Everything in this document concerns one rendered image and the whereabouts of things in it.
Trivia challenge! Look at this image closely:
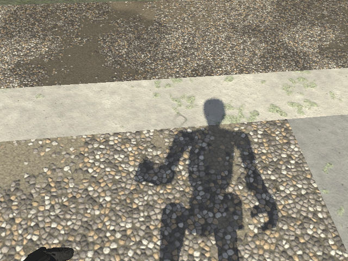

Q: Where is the left robot hand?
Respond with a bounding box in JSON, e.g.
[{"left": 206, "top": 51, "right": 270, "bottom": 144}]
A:
[{"left": 23, "top": 247, "right": 74, "bottom": 261}]

